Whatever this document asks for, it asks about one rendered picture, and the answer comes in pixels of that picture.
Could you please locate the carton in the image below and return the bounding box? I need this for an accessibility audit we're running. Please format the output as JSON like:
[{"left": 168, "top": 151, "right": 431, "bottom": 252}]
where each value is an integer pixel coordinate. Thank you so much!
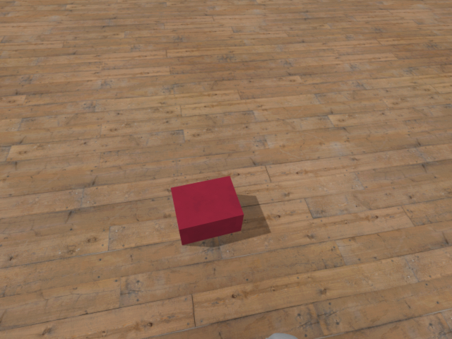
[{"left": 171, "top": 176, "right": 244, "bottom": 245}]

